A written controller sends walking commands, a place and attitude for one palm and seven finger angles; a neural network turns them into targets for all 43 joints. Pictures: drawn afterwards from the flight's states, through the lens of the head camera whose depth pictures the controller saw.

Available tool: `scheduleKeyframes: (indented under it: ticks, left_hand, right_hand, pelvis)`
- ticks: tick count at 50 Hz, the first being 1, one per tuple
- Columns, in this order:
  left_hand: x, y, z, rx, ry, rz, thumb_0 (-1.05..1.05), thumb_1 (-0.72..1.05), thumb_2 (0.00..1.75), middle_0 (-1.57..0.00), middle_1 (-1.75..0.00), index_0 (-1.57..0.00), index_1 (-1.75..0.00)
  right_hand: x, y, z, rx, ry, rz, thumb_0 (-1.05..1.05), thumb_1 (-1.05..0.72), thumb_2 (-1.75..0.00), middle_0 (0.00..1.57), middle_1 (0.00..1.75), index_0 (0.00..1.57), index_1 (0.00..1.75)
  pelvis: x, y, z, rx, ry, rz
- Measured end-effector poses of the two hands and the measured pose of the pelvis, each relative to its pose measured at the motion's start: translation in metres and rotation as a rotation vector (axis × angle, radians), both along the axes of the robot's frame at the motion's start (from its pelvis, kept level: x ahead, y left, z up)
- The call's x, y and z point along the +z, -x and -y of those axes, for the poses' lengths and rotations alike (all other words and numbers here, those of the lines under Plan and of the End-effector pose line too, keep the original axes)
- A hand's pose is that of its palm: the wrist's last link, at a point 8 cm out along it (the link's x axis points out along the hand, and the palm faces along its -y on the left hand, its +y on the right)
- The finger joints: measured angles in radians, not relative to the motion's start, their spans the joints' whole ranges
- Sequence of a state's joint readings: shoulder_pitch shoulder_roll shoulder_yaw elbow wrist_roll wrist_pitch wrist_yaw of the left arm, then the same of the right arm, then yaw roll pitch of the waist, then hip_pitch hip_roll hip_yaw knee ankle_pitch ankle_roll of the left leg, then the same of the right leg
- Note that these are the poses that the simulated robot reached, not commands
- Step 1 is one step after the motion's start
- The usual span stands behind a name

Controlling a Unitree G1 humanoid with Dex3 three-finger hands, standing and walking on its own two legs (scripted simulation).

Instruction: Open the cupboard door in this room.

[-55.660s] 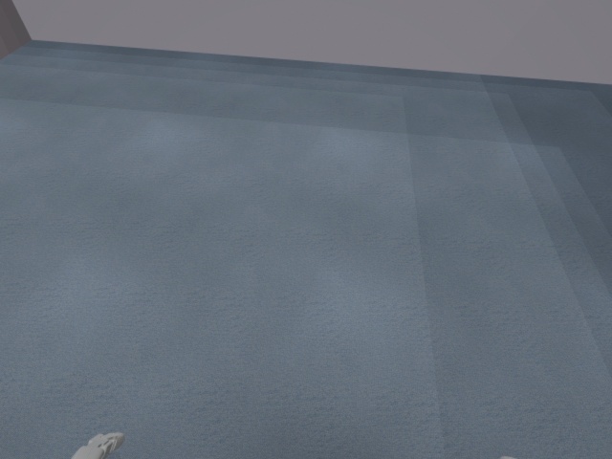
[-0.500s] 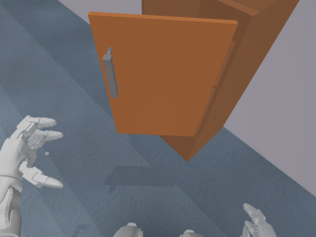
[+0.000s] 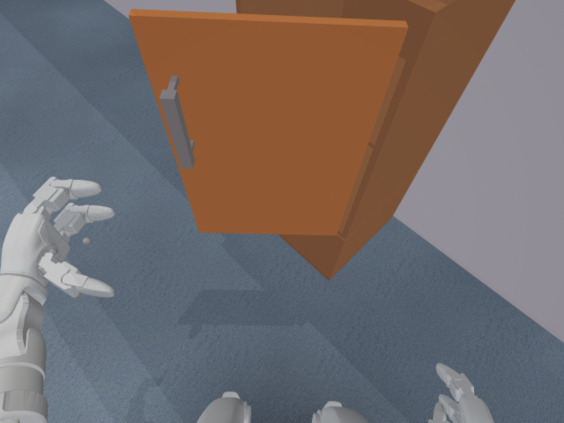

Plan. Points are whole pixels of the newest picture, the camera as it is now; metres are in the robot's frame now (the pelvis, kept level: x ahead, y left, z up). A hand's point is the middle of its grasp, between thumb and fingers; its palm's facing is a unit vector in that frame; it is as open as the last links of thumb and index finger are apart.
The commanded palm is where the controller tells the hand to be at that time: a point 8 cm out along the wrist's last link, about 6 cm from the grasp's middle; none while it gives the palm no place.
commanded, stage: move the hooked fingers beside the handle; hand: left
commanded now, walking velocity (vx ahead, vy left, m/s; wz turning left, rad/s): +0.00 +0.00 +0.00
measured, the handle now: (181, 124) +0.57 +0.20 +0.05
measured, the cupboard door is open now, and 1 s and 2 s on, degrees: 45 45 45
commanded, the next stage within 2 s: none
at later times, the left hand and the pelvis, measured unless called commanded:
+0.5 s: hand (108, 197) +0.41 +0.27 +0.05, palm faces +0.02 -1.00 -0.01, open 14.0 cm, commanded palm +0.39 +0.32 +0.05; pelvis +0.00 +0.02 -0.01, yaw -1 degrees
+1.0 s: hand (126, 163) +0.48 +0.27 +0.05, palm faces +0.02 -1.00 -0.01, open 14.0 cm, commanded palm +0.46 +0.31 +0.05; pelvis +0.00 +0.03 -0.01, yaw -2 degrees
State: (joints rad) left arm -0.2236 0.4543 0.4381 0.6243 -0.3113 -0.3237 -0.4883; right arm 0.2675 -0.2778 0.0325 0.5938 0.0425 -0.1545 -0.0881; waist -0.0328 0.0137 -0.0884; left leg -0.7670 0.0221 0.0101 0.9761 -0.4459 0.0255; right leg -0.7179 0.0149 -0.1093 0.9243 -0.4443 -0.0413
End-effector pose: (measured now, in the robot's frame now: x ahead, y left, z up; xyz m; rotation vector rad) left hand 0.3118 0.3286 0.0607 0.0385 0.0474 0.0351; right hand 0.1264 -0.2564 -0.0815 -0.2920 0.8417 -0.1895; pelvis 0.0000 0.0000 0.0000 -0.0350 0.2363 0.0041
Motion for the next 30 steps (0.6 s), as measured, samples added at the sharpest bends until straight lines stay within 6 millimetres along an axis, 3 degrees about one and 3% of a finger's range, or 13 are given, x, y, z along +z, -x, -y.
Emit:
scheduleKeyframes:
  ticks: [7, 14, 30]
  left_hand:
    - [0.002, -0.016, -0.001, 0.009, 0.003, 0.005, -0.02, -0.5, 0.3, -0.3, -1.2, -0.3, -1.2]
    - [-0.007, -0.029, -0.005, 0.017, 0.013, -0.005, -0.02, -0.5, 0.3, -0.3, -1.2, -0.3, -1.2]
    - [-0.005, -0.089, 0.001, -0.009, 0.019, 0.008, -0.02, -0.5, 0.3, -0.3, -1.2, -0.3, -1.2]
  right_hand:
    - [-0.002, 0.019, 0.005, -0.045, -0.004, -0.058, 0.01, -0.9, -0.89, 0.2, 0.3, 0.2, 0.3]
    - [-0.007, 0.033, 0.004, -0.06, 0.011, -0.128, 0.01, -0.9, -0.89, 0.2, 0.3, 0.2, 0.3]
    - [-0.014, 0.065, -0.012, -0.113, 0.005, -0.234, 0.01, -0.9, -0.89, 0.2, 0.3, 0.2, 0.3]
  pelvis:
    - [0.001, -0.005, -0.002, -0.016, -0.004, -0.016]
    - [-0.001, -0.004, -0.006, -0.012, 0.003, -0.03]
    - [-0.005, -0.002, -0.022, -0.027, 0.015, -0.068]
